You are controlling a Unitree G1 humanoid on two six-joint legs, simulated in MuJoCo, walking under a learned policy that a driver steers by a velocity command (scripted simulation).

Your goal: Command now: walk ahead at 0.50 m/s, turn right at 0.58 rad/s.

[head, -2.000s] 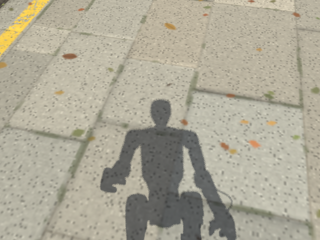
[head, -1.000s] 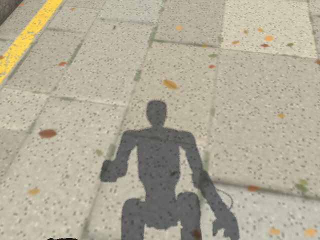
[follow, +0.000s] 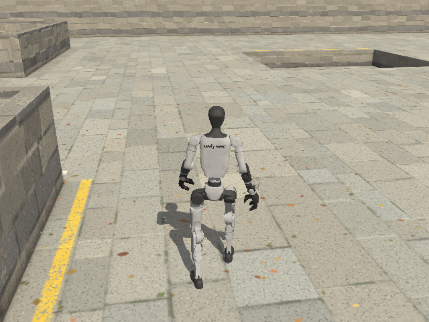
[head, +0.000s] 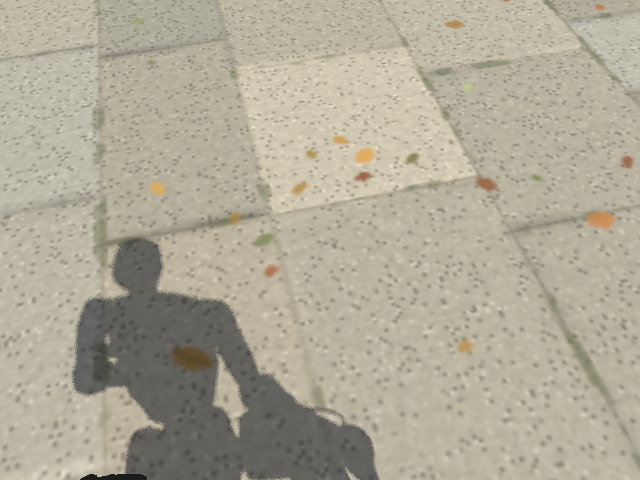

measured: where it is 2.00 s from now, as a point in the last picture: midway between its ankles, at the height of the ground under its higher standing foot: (345, 198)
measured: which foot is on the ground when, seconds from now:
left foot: down 0.00-0.04, up 0.06-0.56, down 0.58-1.00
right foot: up 0.00-0.02, down 0.04-0.58, up 0.60-1.00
